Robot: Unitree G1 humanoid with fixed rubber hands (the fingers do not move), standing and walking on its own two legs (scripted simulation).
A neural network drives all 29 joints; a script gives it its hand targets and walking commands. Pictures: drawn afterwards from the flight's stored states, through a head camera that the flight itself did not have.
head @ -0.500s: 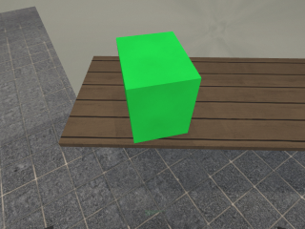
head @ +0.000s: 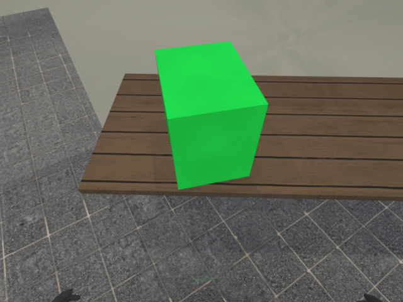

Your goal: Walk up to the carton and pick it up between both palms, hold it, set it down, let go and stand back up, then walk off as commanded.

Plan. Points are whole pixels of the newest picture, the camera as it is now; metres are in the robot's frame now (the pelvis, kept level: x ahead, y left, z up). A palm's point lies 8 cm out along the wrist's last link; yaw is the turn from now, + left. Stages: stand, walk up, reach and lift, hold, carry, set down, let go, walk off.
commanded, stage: walk up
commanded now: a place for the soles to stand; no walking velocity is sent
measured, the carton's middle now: (204, 115) +0.63 +0.02 -0.04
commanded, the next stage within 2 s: none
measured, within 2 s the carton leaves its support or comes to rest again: neither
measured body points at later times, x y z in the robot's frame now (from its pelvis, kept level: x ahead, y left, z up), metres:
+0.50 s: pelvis +0.07 +0.06 +0.00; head +0.08 +0.08 +0.45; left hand +0.18 +0.40 -0.09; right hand +0.14 -0.27 -0.08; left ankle +0.08 +0.18 -0.72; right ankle +0.11 -0.09 -0.68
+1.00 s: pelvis +0.12 +0.05 +0.00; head +0.13 +0.07 +0.44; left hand +0.22 +0.38 -0.10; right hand +0.19 -0.28 -0.10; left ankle +0.12 +0.18 -0.72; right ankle +0.19 -0.07 -0.71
